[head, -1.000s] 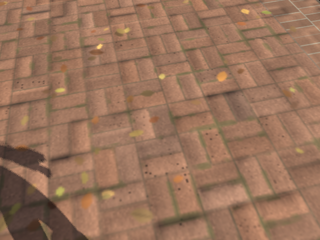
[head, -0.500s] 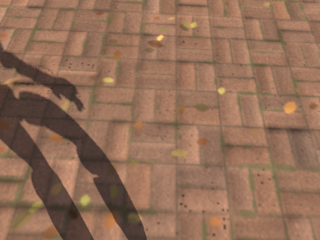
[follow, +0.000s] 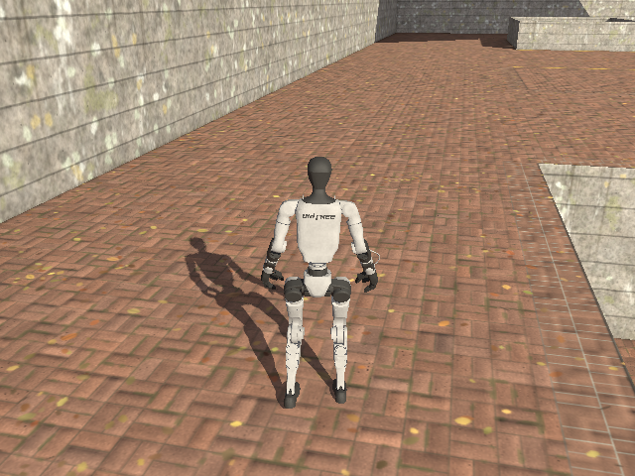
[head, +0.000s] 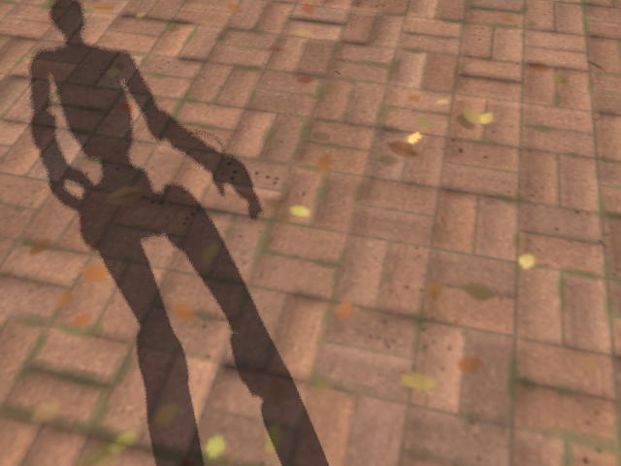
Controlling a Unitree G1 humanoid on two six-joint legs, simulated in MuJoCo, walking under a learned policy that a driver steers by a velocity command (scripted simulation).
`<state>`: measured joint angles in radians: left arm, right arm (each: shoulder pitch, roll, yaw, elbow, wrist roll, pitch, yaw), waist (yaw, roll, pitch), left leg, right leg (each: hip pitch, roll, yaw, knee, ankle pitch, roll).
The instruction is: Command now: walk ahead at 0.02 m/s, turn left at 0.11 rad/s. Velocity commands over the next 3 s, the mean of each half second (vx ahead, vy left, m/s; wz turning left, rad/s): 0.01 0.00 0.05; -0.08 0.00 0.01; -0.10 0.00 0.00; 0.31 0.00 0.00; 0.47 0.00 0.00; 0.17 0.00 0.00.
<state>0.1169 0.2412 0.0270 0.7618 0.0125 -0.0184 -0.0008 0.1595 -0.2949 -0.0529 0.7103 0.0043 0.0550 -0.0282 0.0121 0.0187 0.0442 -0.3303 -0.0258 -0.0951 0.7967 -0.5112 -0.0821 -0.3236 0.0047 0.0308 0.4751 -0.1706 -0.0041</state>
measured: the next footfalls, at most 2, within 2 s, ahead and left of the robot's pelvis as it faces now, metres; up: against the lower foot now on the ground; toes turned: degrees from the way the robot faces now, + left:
left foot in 0.08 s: +0.03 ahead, +0.15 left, +0.00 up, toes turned -4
left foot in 1.40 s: -0.11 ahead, +0.12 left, +0.00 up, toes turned -2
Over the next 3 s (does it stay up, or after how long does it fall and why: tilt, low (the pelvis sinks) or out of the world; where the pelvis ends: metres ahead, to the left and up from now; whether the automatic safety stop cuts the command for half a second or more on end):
stays up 0.48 -0.04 -0.01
